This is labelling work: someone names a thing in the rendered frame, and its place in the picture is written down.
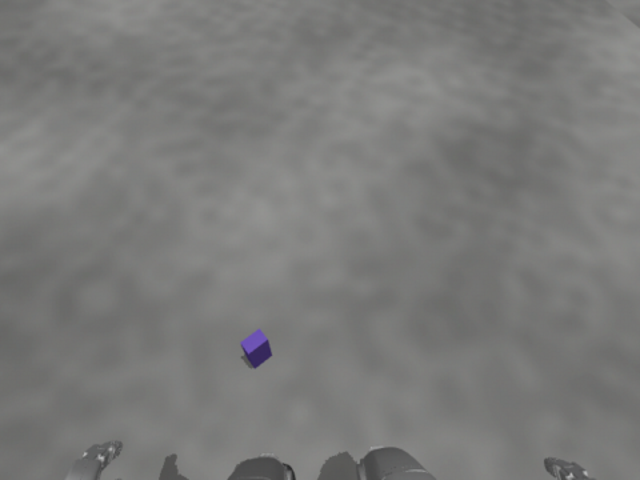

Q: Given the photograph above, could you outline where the right robot hand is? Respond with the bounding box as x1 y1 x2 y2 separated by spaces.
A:
544 458 596 480

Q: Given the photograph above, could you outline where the left robot hand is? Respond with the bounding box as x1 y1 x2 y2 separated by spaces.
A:
63 441 122 480

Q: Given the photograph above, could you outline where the carton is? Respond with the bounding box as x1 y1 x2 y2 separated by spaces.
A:
240 329 272 369

